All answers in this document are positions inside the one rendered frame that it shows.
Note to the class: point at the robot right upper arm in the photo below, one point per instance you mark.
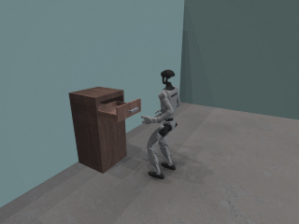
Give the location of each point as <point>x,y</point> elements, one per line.
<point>178,99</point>

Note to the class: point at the cabinet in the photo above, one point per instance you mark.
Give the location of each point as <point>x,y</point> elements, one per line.
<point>100,143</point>

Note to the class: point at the left robot forearm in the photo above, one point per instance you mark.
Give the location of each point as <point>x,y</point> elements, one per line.
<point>163,117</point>

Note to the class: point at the robot right hand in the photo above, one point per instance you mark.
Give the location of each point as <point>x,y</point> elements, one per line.
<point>160,114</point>

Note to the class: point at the robot left upper arm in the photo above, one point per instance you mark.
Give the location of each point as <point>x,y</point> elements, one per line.
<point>164,98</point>

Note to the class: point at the handle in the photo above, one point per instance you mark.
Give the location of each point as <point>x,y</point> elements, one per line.
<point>133,110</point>

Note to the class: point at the robot left hand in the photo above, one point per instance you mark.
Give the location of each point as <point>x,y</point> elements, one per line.
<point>146,119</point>

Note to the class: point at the drawer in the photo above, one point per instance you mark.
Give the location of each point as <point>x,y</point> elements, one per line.
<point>117,111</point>

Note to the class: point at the robot left foot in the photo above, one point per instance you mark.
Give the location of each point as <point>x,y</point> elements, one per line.
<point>153,174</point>

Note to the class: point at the robot left shin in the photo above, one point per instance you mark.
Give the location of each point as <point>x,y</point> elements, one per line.
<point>153,158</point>

